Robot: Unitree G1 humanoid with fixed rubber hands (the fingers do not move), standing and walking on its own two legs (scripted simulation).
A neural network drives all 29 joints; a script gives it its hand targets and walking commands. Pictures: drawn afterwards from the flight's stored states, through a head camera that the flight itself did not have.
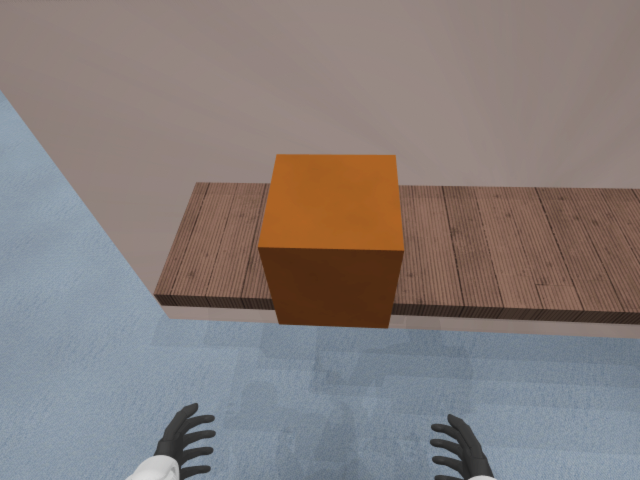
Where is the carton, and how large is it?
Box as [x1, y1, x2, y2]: [258, 154, 403, 328]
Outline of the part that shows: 277,154 263,218 258,249 278,322 281,324 387,328 403,253 395,155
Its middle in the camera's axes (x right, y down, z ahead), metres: +0.02 +0.01 +0.60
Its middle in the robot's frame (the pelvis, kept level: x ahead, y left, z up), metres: +0.44 +0.02 +0.00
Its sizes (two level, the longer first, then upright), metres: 0.176 0.175 0.207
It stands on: a table, 0.67 m high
